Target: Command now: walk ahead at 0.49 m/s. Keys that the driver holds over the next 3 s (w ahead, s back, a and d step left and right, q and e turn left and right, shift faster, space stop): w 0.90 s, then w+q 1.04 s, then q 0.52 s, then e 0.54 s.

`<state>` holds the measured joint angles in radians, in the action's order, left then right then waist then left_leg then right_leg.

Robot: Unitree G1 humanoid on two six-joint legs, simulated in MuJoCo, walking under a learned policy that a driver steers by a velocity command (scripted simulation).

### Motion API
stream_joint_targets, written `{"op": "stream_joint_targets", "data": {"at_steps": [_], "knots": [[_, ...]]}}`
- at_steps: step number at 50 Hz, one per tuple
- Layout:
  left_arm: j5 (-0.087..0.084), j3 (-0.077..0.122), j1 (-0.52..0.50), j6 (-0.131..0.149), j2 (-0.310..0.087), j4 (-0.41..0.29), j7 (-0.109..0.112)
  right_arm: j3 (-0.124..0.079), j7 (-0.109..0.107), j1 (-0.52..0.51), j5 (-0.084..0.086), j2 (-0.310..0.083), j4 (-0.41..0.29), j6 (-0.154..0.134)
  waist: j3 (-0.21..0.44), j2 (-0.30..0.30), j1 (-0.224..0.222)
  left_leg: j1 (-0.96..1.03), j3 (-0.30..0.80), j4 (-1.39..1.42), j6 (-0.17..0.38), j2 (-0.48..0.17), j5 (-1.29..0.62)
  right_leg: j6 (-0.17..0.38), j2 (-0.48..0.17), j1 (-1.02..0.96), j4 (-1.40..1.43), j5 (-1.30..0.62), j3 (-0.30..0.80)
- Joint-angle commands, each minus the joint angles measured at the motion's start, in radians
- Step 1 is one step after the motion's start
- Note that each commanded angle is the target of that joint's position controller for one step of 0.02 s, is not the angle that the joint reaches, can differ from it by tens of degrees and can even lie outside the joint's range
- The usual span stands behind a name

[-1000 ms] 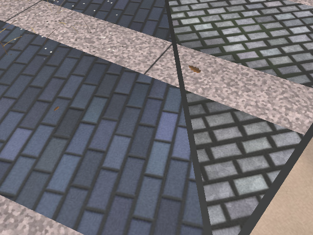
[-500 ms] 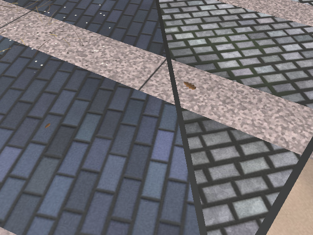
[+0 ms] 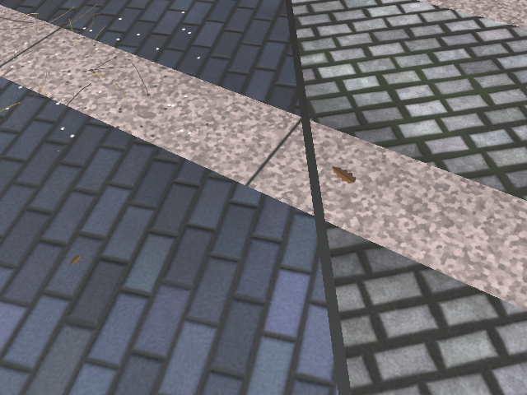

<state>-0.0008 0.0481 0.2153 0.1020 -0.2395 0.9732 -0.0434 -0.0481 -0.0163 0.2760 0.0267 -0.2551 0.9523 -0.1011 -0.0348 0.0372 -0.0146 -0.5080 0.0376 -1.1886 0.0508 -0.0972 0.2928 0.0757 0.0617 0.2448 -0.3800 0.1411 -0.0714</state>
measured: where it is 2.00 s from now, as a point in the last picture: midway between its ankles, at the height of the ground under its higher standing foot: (248, 199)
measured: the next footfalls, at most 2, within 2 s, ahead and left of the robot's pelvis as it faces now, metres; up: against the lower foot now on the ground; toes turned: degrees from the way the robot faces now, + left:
left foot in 0.36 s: +0.40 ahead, +0.15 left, +0.00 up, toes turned +2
right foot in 0.92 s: +0.71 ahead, -0.09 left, +0.00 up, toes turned -3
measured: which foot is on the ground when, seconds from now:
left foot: up 0.00-0.34, down 0.36-0.92, up 0.94-1.00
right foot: down 0.00-0.38, up 0.40-0.90, down 0.92-1.00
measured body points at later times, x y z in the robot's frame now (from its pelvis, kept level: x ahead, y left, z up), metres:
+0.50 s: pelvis +0.30 +0.07 +0.00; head +0.33 +0.08 +0.44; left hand +0.33 +0.33 -0.15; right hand +0.41 -0.20 -0.12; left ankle +0.36 +0.15 -0.74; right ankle +0.20 -0.08 -0.64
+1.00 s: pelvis +0.59 +0.01 -0.01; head +0.62 -0.01 +0.43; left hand +0.75 +0.26 -0.12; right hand +0.58 -0.26 -0.16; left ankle +0.42 +0.14 -0.65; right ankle +0.67 -0.09 -0.74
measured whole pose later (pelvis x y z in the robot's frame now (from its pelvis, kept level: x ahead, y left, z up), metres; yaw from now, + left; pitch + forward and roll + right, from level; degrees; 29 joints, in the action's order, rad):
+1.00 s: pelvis +0.59 +0.01 -0.01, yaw +0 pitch +2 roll +0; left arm -0.01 0.06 0.08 0.11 -0.24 0.88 -0.03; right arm -0.05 0.00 0.36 0.03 -0.25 1.00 -0.08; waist -0.03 0.02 0.03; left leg -0.25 0.05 -1.08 0.03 0.00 0.46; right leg 0.05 0.00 0.44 -0.55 0.15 -0.07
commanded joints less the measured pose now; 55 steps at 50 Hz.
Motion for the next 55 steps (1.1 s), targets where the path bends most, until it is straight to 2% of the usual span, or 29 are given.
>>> {"op": "stream_joint_targets", "data": {"at_steps": [1, 3, 7, 12, 15, 16, 17, 18, 19, 20, 21, 22, 23, 26, 28, 31, 35, 40, 43, 44, 45, 46, 47, 48, 49, 50, 51, 52, 55], "knots": [[0.003, 0.012, -0.017, 0.024, -0.097, -0.033, 0.008, -0.019, -0.008, 0.096, -0.010, -0.041, -0.030, 0.019, -0.003, -0.105, 0.053, -0.065, 0.023, 0.060, -0.013, -0.068, -0.085, 0.171, -0.259, 0.025, 0.280, -0.070, 0.233], [0.003, 0.016, 0.029, 0.022, -0.123, -0.018, 0.025, -0.025, -0.009, -0.010, -0.019, -0.058, -0.070, 0.017, -0.031, -0.085, 0.032, -0.159, 0.019, 0.181, -0.035, -0.078, -0.188, 0.175, -0.263, -0.011, 0.296, -0.098, 0.219], [-0.006, 0.017, 0.105, 0.009, -0.146, -0.005, 0.045, -0.014, 0.009, -0.182, -0.018, -0.034, -0.121, 0.003, -0.043, -0.078, -0.019, -0.146, -0.023, 0.478, -0.042, -0.035, -0.397, 0.136, -0.231, -0.066, 0.297, -0.140, 0.148], [-0.020, 0.023, 0.214, -0.011, -0.160, 0.036, 0.051, -0.002, 0.039, -0.331, -0.005, -0.038, -0.176, -0.005, -0.070, -0.072, -0.065, -0.170, -0.032, 0.637, -0.029, 0.001, -0.379, 0.126, -0.287, -0.239, 0.245, -0.145, 0.146], [-0.020, 0.033, 0.213, -0.030, -0.176, 0.041, 0.056, -0.010, 0.054, -0.322, -0.003, -0.070, -0.195, -0.013, -0.045, -0.090, -0.032, -0.125, -0.039, 0.682, 0.008, 0.024, -0.265, 0.102, -0.328, -0.340, 0.159, -0.280, 0.155], [-0.018, 0.036, 0.193, -0.035, -0.185, 0.035, 0.056, -0.020, 0.055, -0.270, -0.003, -0.093, -0.185, -0.015, -0.008, -0.110, 0.003, -0.033, -0.062, 0.689, 0.024, 0.052, -0.229, 0.090, -0.322, -0.346, 0.094, -0.434, 0.144], [-0.014, 0.034, 0.170, -0.042, -0.182, 0.027, 0.055, -0.040, 0.052, -0.147, -0.004, -0.127, -0.151, -0.016, 0.068, -0.113, 0.073, 0.139, -0.093, 0.704, 0.049, 0.088, -0.229, 0.069, -0.284, -0.325, -0.053, -0.597, 0.110], [-0.004, 0.021, 0.166, -0.044, -0.152, 0.012, 0.054, -0.065, 0.044, 0.040, -0.008, -0.184, -0.099, -0.014, 0.198, -0.090, 0.147, 0.423, -0.048, 0.674, 0.091, 0.048, -0.250, 0.037, -0.228, -0.198, -0.287, -0.558, 0.071], [0.000, -0.012, 0.279, -0.028, -0.043, -0.002, 0.044, -0.090, 0.040, 0.187, -0.031, -0.284, -0.068, -0.009, 0.369, 0.109, 0.128, 0.859, 0.370, 0.689, 0.240, -0.218, -0.126, -0.036, -0.085, 0.217, -0.698, -0.199, 0.014], [-0.009, -0.022, 0.283, -0.002, -0.027, 0.012, 0.039, -0.074, 0.042, 0.211, -0.022, -0.234, -0.059, -0.004, 0.451, 0.211, 0.131, 0.948, 0.702, 0.863, 0.291, -0.311, -0.024, -0.046, 0.004, 0.396, -0.896, 0.407, 0.138], [-0.038, 0.006, 0.193, 0.018, -0.133, -0.014, 0.033, -0.051, 0.042, 0.138, -0.016, -0.172, -0.067, -0.007, 0.318, 0.153, 0.125, 0.844, 0.598, 0.886, 0.235, -0.278, 0.017, -0.021, -0.064, 0.491, -0.979, 0.384, 0.197], [-0.051, 0.010, 0.110, 0.027, -0.154, -0.041, 0.035, -0.040, 0.040, 0.040, -0.018, -0.138, -0.093, -0.006, 0.201, 0.090, 0.100, 0.687, 0.448, 0.905, 0.202, -0.245, -0.054, -0.007, -0.120, 0.500, -0.958, 0.296, 0.164], [-0.036, 0.014, 0.062, 0.025, -0.145, -0.046, 0.042, -0.028, 0.045, -0.031, -0.027, -0.106, -0.102, -0.008, 0.111, 0.004, 0.069, 0.527, 0.331, 0.949, 0.181, -0.200, -0.152, -0.006, -0.160, 0.463, -0.890, 0.216, 0.142], [-0.019, 0.018, 0.120, -0.014, -0.082, -0.028, 0.049, -0.021, 0.053, -0.063, -0.033, -0.074, -0.089, -0.018, 0.065, 0.041, -0.002, 0.345, 0.181, 1.029, 0.176, -0.133, -0.260, -0.022, -0.210, 0.323, -0.767, 0.127, 0.141], [-0.016, 0.021, 0.087, -0.027, -0.075, -0.041, 0.053, -0.027, 0.044, -0.034, -0.032, -0.103, -0.071, -0.022, 0.033, 0.025, -0.011, 0.326, 0.129, 1.058, 0.188, -0.125, -0.325, -0.040, -0.216, 0.366, -0.699, 0.072, 0.129], [-0.004, 0.025, -0.032, -0.027, -0.077, -0.084, 0.052, -0.032, 0.026, 0.022, -0.030, -0.122, -0.047, -0.013, 0.004, 0.009, 0.015, 0.365, 0.084, 1.077, 0.180, -0.117, -0.359, -0.064, -0.217, 0.453, -0.522, -0.081, 0.123], [-0.009, 0.015, -0.177, -0.016, -0.053, -0.125, 0.038, -0.032, 0.012, 0.079, -0.020, -0.135, -0.023, -0.005, -0.025, 0.017, 0.057, 0.381, 0.016, 1.093, 0.146, -0.083, -0.319, -0.066, -0.175, 0.407, -0.282, -0.253, 0.081], [-0.019, 0.008, -0.300, -0.005, -0.063, -0.176, 0.014, -0.040, 0.006, 0.156, -0.011, -0.143, 0.024, 0.015, -0.063, 0.019, 0.086, 0.541, 0.023, 1.037, 0.140, -0.146, -0.336, -0.040, -0.152, 0.444, -0.159, -0.200, 0.084], [-0.021, 0.019, -0.261, 0.004, -0.099, -0.180, 0.001, -0.050, 0.000, 0.135, -0.008, -0.161, 0.027, 0.029, -0.027, 0.041, 0.041, 0.608, 0.026, 0.946, 0.115, -0.175, -0.509, -0.002, -0.122, 0.350, -0.124, -0.089, 0.063], [-0.020, 0.033, -0.187, 0.006, -0.123, -0.162, 0.002, -0.051, -0.001, 0.112, -0.008, -0.168, 0.022, 0.034, 0.021, 0.055, -0.004, 0.603, 0.008, 0.859, 0.101, -0.158, -0.679, 0.015, -0.087, 0.230, -0.114, -0.070, 0.032], [-0.018, 0.057, -0.029, 0.006, -0.165, -0.112, 0.007, -0.044, 0.000, 0.099, -0.012, -0.149, 0.016, 0.040, 0.114, 0.043, -0.078, 0.552, -0.031, 0.679, 0.075, -0.106, -0.776, 0.043, -0.059, 0.014, -0.105, -0.086, 0.011], [-0.003, 0.080, 0.159, 0.006, -0.237, -0.072, 0.018, -0.025, 0.001, 0.110, -0.025, -0.113, -0.007, 0.040, 0.259, -0.045, -0.138, 0.334, -0.063, 0.378, 0.039, -0.044, -0.550, 0.108, -0.219, -0.314, -0.135, -0.099, 0.192], [-0.001, 0.097, 0.244, 0.000, -0.311, -0.046, 0.017, 0.017, 0.013, 0.242, -0.023, 0.031, -0.010, 0.019, 0.402, -0.309, -0.080, -0.079, -0.057, 0.007, -0.029, 0.149, 0.123, 0.270, -0.464, -0.669, -0.031, 0.087, 0.669], [-0.008, 0.068, 0.233, 0.001, -0.211, -0.052, 0.018, -0.004, 0.016, 0.187, 0.004, -0.062, 0.004, -0.004, 0.401, -0.238, -0.115, -0.189, 0.100, -0.133, -0.014, 0.129, 0.286, 0.249, -0.466, -0.649, 0.062, 0.191, 0.771], [-0.009, 0.054, 0.142, 0.005, -0.166, -0.067, 0.024, -0.024, 0.016, 0.091, 0.030, -0.132, -0.029, -0.016, 0.245, -0.197, -0.103, -0.258, 0.098, -0.158, 0.005, 0.077, 0.215, 0.193, -0.440, -0.516, 0.078, 0.155, 0.608], [-0.004, 0.043, 0.057, 0.009, -0.135, -0.086, 0.026, -0.027, 0.008, 0.038, 0.029, -0.135, -0.041, -0.017, 0.170, -0.119, -0.069, -0.224, 0.072, -0.113, 0.007, 0.019, 0.117, 0.159, -0.406, -0.367, 0.106, 0.078, 0.477], [0.002, 0.034, 0.002, 0.014, -0.102, -0.088, 0.023, -0.034, 0.001, 0.011, 0.015, -0.123, -0.043, -0.009, 0.103, -0.092, -0.041, -0.182, 0.065, -0.050, 0.004, -0.012, 0.056, 0.137, -0.370, -0.241, 0.145, 0.016, 0.381], [0.013, 0.027, -0.022, 0.019, -0.080, -0.084, 0.022, -0.039, -0.002, 0.040, 0.009, -0.104, -0.036, 0.007, 0.082, -0.113, -0.005, -0.117, 0.074, -0.015, 0.006, -0.040, 0.012, 0.120, -0.344, -0.162, 0.183, -0.005, 0.307], [0.016, 0.035, -0.013, 0.028, -0.096, -0.058, 0.026, -0.037, 0.000, 0.060, 0.011, -0.046, -0.036, 0.044, 0.031, -0.113, 0.026, -0.093, 0.075, 0.045, -0.002, -0.056, -0.043, 0.125, -0.327, -0.071, 0.249, -0.092, 0.180]]}}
